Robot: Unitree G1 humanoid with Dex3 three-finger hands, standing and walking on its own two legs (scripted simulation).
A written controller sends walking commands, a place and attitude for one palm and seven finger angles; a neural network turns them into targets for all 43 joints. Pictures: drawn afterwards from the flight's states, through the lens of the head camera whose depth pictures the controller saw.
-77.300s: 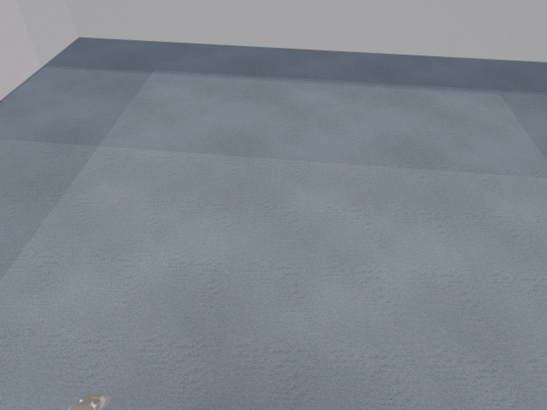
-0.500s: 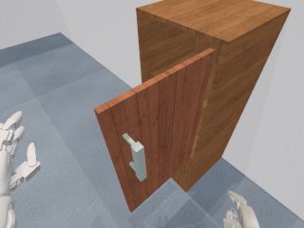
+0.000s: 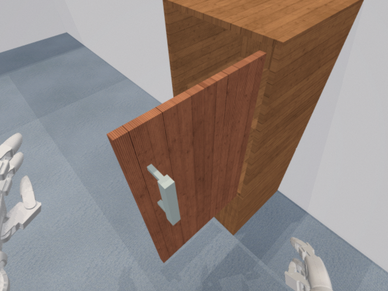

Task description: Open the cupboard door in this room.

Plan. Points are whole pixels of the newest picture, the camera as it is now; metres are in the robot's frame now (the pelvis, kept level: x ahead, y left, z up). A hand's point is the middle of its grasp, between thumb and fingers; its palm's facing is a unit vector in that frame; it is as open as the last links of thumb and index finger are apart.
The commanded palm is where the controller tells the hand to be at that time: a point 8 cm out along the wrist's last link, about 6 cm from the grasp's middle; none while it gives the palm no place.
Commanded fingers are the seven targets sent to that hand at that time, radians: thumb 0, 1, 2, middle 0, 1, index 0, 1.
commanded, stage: step back with the hand held close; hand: left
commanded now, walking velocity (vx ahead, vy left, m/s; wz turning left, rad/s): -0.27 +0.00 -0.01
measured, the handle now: (163, 195) +0.28 +0.09 +0.07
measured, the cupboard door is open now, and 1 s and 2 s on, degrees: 90 90 90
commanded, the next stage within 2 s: stop stepping back and stand still in 0.92 s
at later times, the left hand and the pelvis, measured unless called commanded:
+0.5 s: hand out of the picture +0.11 +0.30 +0.15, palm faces +0.40 -0.76 -0.52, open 7.4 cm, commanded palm +0.04 +0.34 +0.17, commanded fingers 0.00 0.90 0.90 -0.20 -0.30 -0.20 -0.30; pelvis -0.09 +0.04 -0.02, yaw +2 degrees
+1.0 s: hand out of the picture +0.02 +0.29 +0.16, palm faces +0.38 -0.81 -0.44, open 7.5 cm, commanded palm -0.03 +0.33 +0.17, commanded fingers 0.00 0.90 0.90 -0.20 -0.30 -0.20 -0.30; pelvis -0.19 +0.04 -0.02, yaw -3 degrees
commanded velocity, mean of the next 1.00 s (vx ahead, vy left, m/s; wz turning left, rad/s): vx -0.32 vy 0.00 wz -0.01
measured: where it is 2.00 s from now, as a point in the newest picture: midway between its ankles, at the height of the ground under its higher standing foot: outside the picture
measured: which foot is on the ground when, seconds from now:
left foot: down 0.00-0.98, up 1.00-1.00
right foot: down 0.00-0.68, up 0.70-0.96, down 0.98-1.00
